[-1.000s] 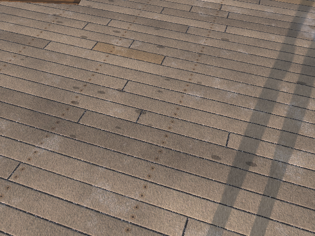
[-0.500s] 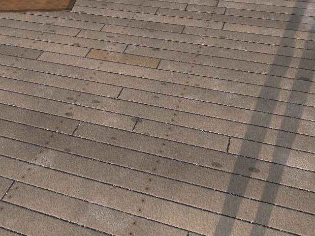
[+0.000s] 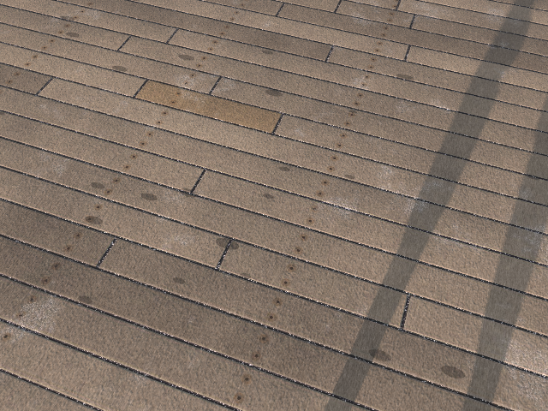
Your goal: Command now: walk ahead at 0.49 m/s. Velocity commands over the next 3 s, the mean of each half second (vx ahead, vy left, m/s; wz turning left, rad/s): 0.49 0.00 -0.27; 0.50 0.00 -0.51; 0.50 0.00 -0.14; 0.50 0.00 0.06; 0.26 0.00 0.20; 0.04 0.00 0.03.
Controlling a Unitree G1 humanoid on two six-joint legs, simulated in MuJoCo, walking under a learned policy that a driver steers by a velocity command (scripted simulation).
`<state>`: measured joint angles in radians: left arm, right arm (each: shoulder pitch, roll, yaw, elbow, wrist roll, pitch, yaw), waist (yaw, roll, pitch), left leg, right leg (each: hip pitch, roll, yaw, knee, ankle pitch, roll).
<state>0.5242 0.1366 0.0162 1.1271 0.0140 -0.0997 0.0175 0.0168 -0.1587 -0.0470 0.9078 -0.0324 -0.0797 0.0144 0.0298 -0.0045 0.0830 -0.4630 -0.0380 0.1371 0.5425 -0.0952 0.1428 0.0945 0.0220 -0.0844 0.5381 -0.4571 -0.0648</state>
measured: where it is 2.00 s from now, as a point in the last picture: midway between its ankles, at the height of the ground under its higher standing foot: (398, 195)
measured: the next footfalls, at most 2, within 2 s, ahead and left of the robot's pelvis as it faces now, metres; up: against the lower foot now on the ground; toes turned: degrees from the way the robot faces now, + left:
right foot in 0.54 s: +0.44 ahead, -0.10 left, +0.00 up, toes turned -17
left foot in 1.08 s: +0.81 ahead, -0.09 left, +0.00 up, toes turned -26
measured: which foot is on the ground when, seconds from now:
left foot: down 0.00-0.56, up 0.58-1.00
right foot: down 0.00-0.00, up 0.02-0.52, down 0.54-1.00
